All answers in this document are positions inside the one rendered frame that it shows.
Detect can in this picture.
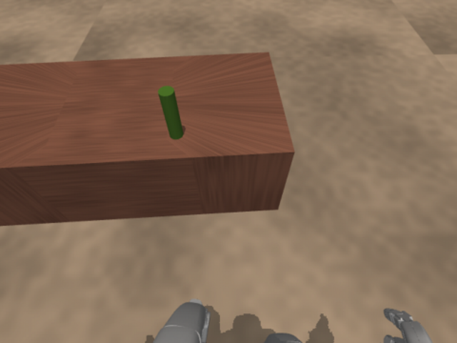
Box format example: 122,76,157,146
158,86,184,139

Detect right robot hand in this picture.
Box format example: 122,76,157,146
383,309,433,343

